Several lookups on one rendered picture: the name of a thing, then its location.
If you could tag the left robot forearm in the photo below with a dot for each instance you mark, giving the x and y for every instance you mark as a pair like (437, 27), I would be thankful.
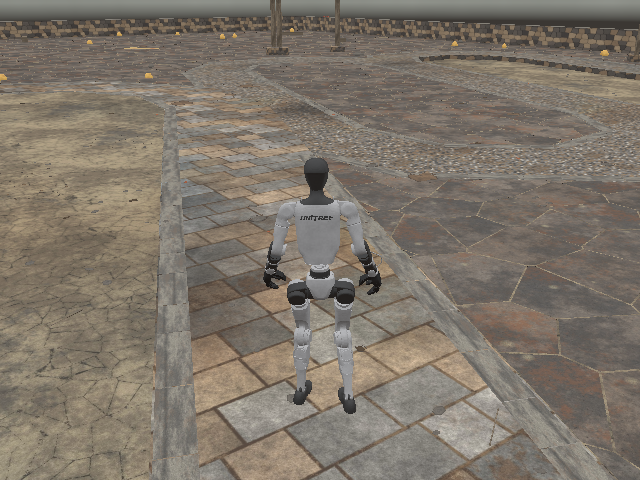
(272, 262)

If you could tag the left robot upper arm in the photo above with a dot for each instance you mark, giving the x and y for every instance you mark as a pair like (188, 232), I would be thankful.
(286, 211)

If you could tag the humanoid robot torso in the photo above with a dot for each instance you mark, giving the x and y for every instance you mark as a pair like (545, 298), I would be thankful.
(318, 239)

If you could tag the humanoid robot head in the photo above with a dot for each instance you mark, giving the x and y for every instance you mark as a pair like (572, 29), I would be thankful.
(316, 174)

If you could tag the right robot hand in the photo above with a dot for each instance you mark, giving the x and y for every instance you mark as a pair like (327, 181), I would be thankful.
(376, 281)

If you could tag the left robot hand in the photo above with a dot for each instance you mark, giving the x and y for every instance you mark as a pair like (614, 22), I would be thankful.
(278, 275)

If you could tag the right robot forearm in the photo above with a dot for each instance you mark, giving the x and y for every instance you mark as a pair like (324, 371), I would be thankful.
(368, 262)

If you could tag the right robot upper arm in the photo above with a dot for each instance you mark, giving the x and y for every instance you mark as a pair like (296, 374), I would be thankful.
(349, 210)

